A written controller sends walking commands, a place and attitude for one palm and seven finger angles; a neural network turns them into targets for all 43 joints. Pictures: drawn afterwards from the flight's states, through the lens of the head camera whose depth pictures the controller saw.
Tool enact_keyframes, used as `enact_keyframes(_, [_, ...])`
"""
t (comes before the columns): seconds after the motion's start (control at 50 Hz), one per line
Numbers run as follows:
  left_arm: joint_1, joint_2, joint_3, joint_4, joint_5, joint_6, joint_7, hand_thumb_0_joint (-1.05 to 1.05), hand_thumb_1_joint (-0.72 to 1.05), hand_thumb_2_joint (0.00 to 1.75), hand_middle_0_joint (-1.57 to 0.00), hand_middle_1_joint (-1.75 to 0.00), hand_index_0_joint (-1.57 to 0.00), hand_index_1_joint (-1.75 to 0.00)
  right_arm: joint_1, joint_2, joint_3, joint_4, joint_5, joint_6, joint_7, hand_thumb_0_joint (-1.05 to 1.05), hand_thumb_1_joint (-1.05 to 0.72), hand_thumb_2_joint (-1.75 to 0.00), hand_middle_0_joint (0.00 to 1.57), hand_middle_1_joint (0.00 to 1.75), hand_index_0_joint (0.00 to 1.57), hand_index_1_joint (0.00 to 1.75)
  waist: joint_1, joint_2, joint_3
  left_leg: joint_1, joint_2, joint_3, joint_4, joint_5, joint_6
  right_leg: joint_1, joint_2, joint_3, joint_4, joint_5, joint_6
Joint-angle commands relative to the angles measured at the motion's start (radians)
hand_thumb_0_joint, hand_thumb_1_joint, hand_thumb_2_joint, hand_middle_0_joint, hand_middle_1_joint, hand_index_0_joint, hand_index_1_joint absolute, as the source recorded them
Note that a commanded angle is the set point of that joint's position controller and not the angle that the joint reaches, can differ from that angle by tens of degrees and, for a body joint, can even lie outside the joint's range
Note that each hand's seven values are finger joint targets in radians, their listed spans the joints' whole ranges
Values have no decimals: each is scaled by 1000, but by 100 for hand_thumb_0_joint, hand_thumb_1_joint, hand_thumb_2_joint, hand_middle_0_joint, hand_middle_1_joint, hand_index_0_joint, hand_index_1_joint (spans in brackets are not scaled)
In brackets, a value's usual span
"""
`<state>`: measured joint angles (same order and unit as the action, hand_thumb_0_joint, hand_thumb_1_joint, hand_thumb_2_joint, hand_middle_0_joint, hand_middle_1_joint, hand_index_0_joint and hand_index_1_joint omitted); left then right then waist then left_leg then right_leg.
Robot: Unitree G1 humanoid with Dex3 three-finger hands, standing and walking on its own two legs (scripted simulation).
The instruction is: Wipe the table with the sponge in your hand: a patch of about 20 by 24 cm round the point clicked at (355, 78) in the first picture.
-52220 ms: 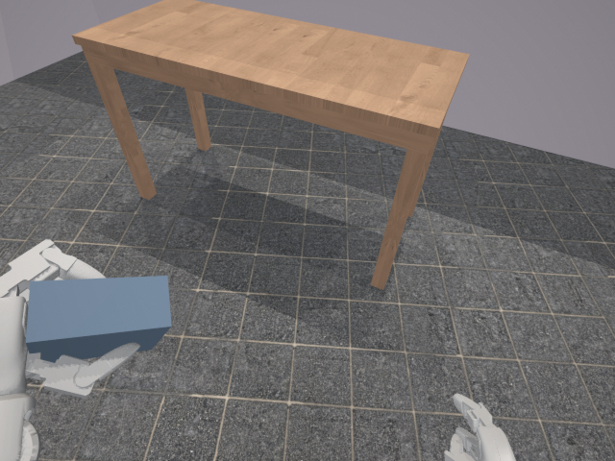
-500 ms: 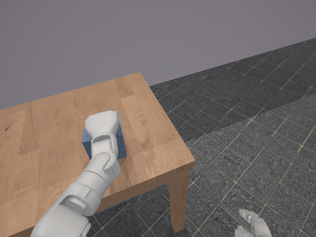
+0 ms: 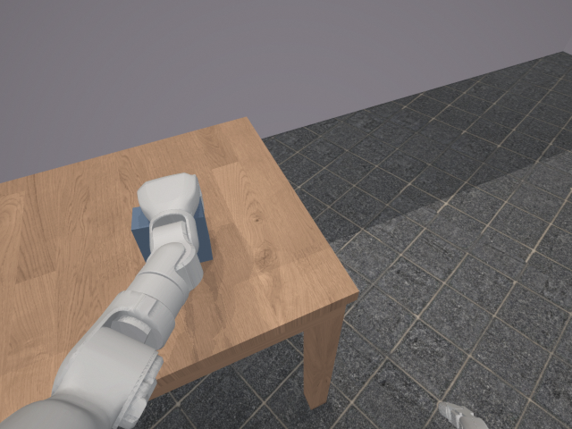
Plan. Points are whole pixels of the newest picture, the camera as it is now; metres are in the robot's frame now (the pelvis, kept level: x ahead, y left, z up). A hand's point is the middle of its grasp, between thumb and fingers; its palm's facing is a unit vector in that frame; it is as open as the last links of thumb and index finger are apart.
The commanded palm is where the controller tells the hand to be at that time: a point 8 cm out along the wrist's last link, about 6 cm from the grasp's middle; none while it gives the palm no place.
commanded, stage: wipe forward along the third lane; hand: left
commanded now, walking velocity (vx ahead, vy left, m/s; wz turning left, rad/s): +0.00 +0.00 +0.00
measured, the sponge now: (177, 242) +0.40 +0.21 +0.01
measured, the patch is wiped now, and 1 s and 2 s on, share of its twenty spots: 0.80 0.90 0.90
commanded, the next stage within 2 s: wipe back along the third lane in 0.24 s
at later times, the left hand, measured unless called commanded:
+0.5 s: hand (176, 208) +0.44 +0.21 +0.06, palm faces -0.04 +0.01 -1.00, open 9.5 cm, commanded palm +0.41 +0.19 +0.09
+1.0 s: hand (181, 233) +0.39 +0.18 +0.06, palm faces +0.01 -0.05 -1.00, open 9.5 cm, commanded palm +0.35 +0.18 +0.08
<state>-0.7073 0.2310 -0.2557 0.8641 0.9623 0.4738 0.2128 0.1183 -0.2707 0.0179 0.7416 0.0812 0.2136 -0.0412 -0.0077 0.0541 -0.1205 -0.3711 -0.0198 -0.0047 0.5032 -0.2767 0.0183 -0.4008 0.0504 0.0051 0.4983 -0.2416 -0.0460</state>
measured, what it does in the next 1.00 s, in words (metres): stands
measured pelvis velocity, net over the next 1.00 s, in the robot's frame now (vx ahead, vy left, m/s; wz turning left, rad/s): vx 0.01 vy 0.02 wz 0.01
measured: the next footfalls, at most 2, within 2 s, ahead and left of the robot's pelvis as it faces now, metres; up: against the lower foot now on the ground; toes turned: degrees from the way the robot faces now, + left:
none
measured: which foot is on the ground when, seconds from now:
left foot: down 0.00-1.00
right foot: down 0.00-1.00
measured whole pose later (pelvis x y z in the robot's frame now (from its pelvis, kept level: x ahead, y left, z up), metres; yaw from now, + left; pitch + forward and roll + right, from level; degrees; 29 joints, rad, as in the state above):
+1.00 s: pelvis +0.01 +0.02 +0.00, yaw +0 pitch +6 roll +0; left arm -0.59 0.13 -0.37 0.74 0.96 0.56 0.28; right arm 0.04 -0.24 0.01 0.71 0.08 0.26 0.03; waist 0.04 0.05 -0.15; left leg -0.31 -0.04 -0.01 0.50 -0.29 0.04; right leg -0.33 0.03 0.00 0.48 -0.25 -0.03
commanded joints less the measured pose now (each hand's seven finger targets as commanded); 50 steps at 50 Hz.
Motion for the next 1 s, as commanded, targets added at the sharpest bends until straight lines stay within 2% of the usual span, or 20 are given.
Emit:
enact_keyframes(0.0, [-297,172,42,4,31,2,28,0,10,130,-120,-160,-120,-160,-84,-118,-34,-121,-3,-39,-4,0,-90,-90,20,30,20,30,-16,-147,-213,0,-4,8,-38,185,22,197,-42,33,-45,310,-9])
enact_keyframes(0.02, [-312,153,27,18,36,-2,30,0,10,130,-120,-160,-120,-160,-79,-116,-35,-115,-4,-41,-2,0,-90,-90,20,30,20,30,-23,-139,-204,5,0,9,-34,190,23,180,-42,29,-44,314,-10])
enact_keyframes(0.06, [-298,181,61,25,32,-5,32,0,10,130,-120,-160,-120,-160,-78,-120,-40,-112,-8,-42,1,0,-90,-90,20,30,20,30,-2,-126,-240,11,-1,2,-36,216,19,194,-38,34,-43,331,-17])
enact_keyframes(0.12, [-326,149,37,51,37,-15,45,0,10,130,-120,-160,-120,-160,-56,-116,-43,-103,-10,-44,6,0,-90,-90,20,30,20,30,-21,-118,-242,19,4,9,-24,234,21,179,-38,20,-33,352,-14])
enact_keyframes(0.16, [-344,193,72,72,38,-16,47,0,10,130,-120,-160,-120,-160,-54,-122,-42,-97,-12,-43,5,0,-90,-90,20,30,20,30,-13,-123,-248,6,4,-2,-31,231,18,179,-36,24,-35,335,-19])
enact_keyframes(0.2, [-393,156,35,99,43,-21,56,0,10,130,-120,-160,-120,-160,-38,-119,-42,-89,-11,-46,7,0,-90,-90,20,30,20,30,-40,-130,-222,7,9,2,-30,202,20,139,-33,9,-36,286,-11])
enact_keyframes(0.26, [-429,199,74,133,43,-26,65,0,10,130,-120,-160,-120,-160,-29,-124,-44,-77,-16,-53,6,0,-90,-90,20,30,20,30,-33,-111,-230,2,13,-8,-31,201,18,121,-31,9,-36,259,-17])
enact_keyframes(0.3, [-493,168,36,150,48,-30,74,0,10,130,-120,-160,-120,-160,-14,-120,-43,-71,-15,-58,6,0,-90,-90,20,30,20,30,-64,-107,-224,6,16,-6,-27,180,18,88,-29,-2,-33,222,-10])
enact_keyframes(0.34, [-473,132,22,173,47,-33,79,0,10,130,-120,-160,-120,-160,-3,-116,-47,-70,-17,-67,12,0,-90,-90,20,30,20,30,-58,-99,-246,14,18,-6,-21,190,18,84,-26,-5,-28,220,-12])
enact_keyframes(0.38, [-407,123,41,171,34,-41,83,0,10,130,-120,-160,-120,-160,0,-113,-53,-74,-22,-68,21,0,-90,-90,20,30,20,30,-31,-87,-304,37,20,-7,-11,242,13,118,-24,-5,-16,271,-19])
enact_keyframes(0.42, [-360,57,10,145,16,-46,85,0,10,130,-120,-160,-120,-160,-6,-104,-57,-86,-22,-64,31,0,-90,-90,20,30,20,30,-23,-90,-321,51,22,-2,-5,274,9,132,-21,-9,-13,310,-19])
enact_keyframes(0.46, [-316,24,8,133,-8,-45,85,0,10,130,-120,-160,-120,-160,-21,-102,-61,-92,-18,-63,38,0,-90,-90,20,30,20,30,-12,-119,-313,40,24,-7,-11,281,10,149,-21,-5,-18,328,-20])
enact_keyframes(0.5, [-308,24,4,129,-21,-34,95,0,10,130,-120,-160,-120,-160,-26,-107,-61,-86,-16,-57,42,0,-90,-90,20,30,20,30,-22,-154,-276,34,24,-2,-19,248,14,148,-22,-6,-30,311,-13])
enact_keyframes(0.54, [-259,11,0,112,-33,-13,98,0,10,130,-120,-160,-120,-160,-46,-106,-59,-92,-11,-53,48,0,-90,-90,20,30,20,30,-7,-165,-252,26,21,-2,-29,239,14,164,-24,-5,-37,315,-14])
enact_keyframes(0.64, [-238,-68,-79,39,-19,35,85,0,10,130,-120,-160,-120,-160,-90,-97,-57,-102,-4,-36,62,0,-90,-90,20,30,20,30,-1,-96,-208,70,21,-10,-42,249,9,129,-19,-18,-46,271,-29])
enact_keyframes(0.74, [-186,-57,-73,-20,-35,63,69,0,10,130,-120,-160,-120,-160,-134,-96,-52,-119,-3,-17,61,0,-90,-90,20,30,20,30,12,-133,-217,77,13,-3,-46,249,12,180,-23,-11,-51,302,-30])
enact_keyframes(0.76, [-152,-25,-34,-32,-44,66,66,0,10,130,-120,-160,-120,-160,-148,-97,-52,-127,-5,-13,58,0,-90,-90,20,30,20,30,33,-150,-235,72,12,-8,-52,257,12,210,-24,-6,-51,313,-32])
enact_keyframes(0.78, [-140,-47,-66,-42,-37,70,62,0,10,130,-120,-160,-120,-160,-154,-97,-49,-129,-2,-6,57,0,-90,-90,20,30,20,30,21,-157,-217,78,12,-4,-50,259,12,206,-28,-5,-49,323,-30])
enact_keyframes(0.86, [-113,-85,-107,-115,-9,84,44,0,10,130,-120,-160,-120,-160,-188,-91,-48,-155,2,8,64,0,-90,-90,20,30,20,30,26,-152,-210,95,10,-8,-48,291,11,205,-26,-3,-45,347,-39])
enact_keyframes(0.98, [-12,-48,-94,-233,-20,109,35,0,10,130,-120,-160,-120,-160,-239,-91,-39,-189,6,23,70,0,-90,-90,20,30,20,30,45,-138,-198,102,-2,-1,-46,281,10,246,-32,13,-45,368,-40])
